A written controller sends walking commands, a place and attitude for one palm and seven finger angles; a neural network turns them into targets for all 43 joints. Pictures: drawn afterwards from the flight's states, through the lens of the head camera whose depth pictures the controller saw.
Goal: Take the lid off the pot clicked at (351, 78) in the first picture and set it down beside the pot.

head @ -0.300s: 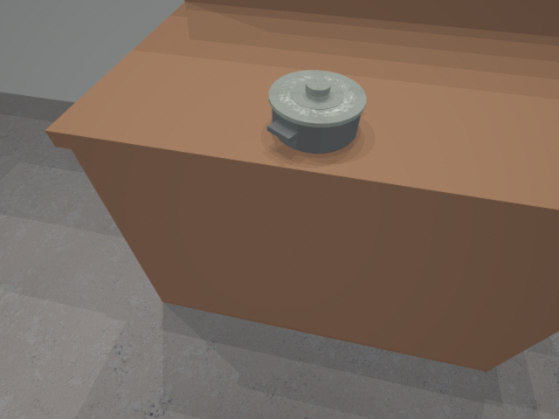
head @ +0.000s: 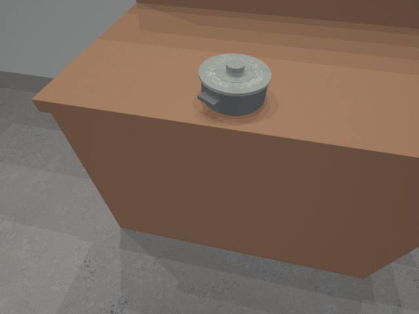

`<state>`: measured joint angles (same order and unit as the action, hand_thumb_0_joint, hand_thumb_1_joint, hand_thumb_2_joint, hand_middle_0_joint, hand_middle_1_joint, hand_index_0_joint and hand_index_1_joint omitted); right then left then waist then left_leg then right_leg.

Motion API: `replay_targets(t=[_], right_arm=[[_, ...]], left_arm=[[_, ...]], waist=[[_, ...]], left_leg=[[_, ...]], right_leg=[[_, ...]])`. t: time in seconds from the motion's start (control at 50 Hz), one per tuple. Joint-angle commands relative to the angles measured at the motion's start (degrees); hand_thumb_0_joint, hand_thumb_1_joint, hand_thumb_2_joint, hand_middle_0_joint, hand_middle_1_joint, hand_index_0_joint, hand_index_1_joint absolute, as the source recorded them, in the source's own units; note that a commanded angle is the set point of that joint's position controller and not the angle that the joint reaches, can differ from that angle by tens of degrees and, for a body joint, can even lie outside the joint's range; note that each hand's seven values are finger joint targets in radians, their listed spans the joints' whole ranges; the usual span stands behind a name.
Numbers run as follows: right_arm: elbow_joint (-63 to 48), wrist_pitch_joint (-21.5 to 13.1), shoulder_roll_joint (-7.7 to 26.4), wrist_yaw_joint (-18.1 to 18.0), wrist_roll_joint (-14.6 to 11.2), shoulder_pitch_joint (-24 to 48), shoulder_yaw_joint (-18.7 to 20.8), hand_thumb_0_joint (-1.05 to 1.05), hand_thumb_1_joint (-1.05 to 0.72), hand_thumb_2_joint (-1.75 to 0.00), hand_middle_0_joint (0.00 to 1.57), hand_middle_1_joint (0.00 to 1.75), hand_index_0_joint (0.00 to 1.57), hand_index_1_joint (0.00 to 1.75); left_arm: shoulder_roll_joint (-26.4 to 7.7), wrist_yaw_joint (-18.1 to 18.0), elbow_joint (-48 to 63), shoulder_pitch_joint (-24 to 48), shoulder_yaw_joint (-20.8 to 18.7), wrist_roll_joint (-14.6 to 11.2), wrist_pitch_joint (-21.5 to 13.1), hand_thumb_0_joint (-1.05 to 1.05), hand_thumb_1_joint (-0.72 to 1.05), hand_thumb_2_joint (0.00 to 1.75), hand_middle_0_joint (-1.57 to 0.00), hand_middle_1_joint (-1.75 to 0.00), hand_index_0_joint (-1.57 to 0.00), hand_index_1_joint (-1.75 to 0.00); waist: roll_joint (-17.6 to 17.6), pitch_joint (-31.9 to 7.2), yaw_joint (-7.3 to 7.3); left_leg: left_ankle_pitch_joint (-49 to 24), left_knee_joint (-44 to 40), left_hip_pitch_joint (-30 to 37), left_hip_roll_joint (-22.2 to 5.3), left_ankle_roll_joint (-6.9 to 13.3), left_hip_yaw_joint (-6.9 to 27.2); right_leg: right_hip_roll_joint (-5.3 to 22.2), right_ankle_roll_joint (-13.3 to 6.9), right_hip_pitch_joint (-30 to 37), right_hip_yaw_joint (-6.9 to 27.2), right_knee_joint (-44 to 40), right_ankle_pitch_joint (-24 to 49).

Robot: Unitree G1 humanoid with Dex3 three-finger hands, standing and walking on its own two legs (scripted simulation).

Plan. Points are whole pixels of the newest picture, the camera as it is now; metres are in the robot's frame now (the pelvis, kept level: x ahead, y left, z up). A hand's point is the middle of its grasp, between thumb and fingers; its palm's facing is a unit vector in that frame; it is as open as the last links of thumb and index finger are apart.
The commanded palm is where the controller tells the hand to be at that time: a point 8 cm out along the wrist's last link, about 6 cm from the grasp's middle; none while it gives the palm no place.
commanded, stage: look at it before walking up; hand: left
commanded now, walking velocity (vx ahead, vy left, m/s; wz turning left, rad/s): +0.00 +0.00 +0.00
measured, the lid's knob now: (235, 66) +0.63 -0.02 +0.15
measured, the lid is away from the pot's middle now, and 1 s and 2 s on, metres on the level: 0.00 0.00 0.00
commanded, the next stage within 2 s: turn to face it in 0.74 s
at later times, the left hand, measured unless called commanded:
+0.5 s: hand out of the picture +0.01 +0.17 -0.17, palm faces +0.04 -0.98 -0.19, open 7.4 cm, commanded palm none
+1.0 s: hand out of the picture +0.00 +0.17 -0.18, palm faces +0.05 -0.98 -0.18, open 7.4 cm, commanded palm none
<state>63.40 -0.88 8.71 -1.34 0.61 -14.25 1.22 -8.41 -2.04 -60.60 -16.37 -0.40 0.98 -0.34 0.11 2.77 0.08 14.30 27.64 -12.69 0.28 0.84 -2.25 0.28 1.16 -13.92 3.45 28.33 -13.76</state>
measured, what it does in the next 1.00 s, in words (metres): stands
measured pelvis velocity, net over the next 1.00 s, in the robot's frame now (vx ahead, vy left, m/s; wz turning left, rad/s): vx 0.00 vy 0.00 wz -0.01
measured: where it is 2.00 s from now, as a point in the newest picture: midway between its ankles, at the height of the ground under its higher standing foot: outside the picture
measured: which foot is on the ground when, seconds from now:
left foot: down 0.00-1.00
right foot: down 0.00-1.00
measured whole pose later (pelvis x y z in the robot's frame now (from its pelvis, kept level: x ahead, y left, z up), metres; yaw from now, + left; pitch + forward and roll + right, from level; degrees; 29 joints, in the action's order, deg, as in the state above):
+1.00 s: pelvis +0.00 +0.00 +0.00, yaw +0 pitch -1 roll +0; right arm 63.9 -0.9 8.0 -1.9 0.7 -14.8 1.3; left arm -8.1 -1.7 -61.1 -17.0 -1.3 1.0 -0.1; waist -0.5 2.7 0.6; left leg 14.7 27.6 -12.3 -0.3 0.6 -2.4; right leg -0.3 0.9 -13.5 3.6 27.7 -13.7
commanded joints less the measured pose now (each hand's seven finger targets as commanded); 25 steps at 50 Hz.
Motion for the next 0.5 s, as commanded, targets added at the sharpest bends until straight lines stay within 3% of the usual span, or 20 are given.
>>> replay_targets(t=[0.0, 0.16, 0.2, 0.26, 0.48], right_arm=[[-1.7, -0.6, 5.2, -0.1, -0.1, -2.6, 1.2, 0.00, -0.90, -0.90, 0.20, 0.30, 0.20, 0.30], [-1.5, -0.8, 5.4, -0.2, -0.2, -3.0, 1.2, 0.00, -0.90, -0.90, 0.20, 0.30, 0.20, 0.30], [-1.7, -0.7, 5.4, -0.2, -0.2, -2.6, 1.2, 0.00, -0.90, -0.90, 0.20, 0.30, 0.20, 0.30], [-1.5, -0.9, 5.3, -0.2, -0.2, -3.1, 1.1, 0.00, -0.90, -0.90, 0.20, 0.30, 0.20, 0.30], [-1.2, -0.7, 4.8, -0.3, -0.2, -3.5, 1.1, 0.00, -0.90, -0.90, 0.20, 0.30, 0.20, 0.30]], left_arm=[[-6.7, -0.2, 1.9, -4.1, -1.6, 0.0, -1.0, 0.00, 0.90, 0.90, -0.20, -0.30, -0.20, -0.30], [-6.3, -0.1, 1.7, -4.2, -1.6, 0.0, -1.1, 0.00, 0.90, 0.90, -0.20, -0.30, -0.20, -0.30], [-6.2, -0.1, 1.8, -4.3, -1.6, 0.0, -1.0, 0.00, 0.90, 0.90, -0.20, -0.30, -0.20, -0.30], [-6.2, -0.1, 1.5, -4.5, -1.6, 0.0, -1.1, 0.00, 0.90, 0.90, -0.20, -0.30, -0.20, -0.30], [-6.3, -0.1, 1.5, -4.4, -1.7, -0.1, -1.1, 0.00, 0.90, 0.90, -0.20, -0.30, -0.20, -0.30]], waist=[[-0.5, 0.7, -0.06], [-0.3, -1.0, -0.11], [0.2, 0.6, 0.00], [-0.6, -0.9, -0.03], [-1.2, 0.0, -0.06]], left_leg=[[-2.9, -5.4, 1.3, -4.8, 0.7, 5.6], [-4.7, -5.9, 2.1, -5.4, 0.9, 6.2], [-3.2, -6.1, 1.3, -5.2, 0.8, 6.1], [-5.5, -5.7, 2.4, -5.3, 0.9, 6.0], [-4.3, -5.7, 1.7, -4.9, 0.7, 6.0]], right_leg=[[4.0, -2.9, -3.5, 4.0, -5.9, 2.8], [3.6, -2.6, -2.1, 2.9, -5.0, 4.9], [3.6, -2.7, -2.8, 3.2, -5.5, 3.7], [3.8, -2.7, -2.0, 3.2, -5.2, 5.8], [3.7, -2.7, -2.1, 3.2, -6.1, 3.8]])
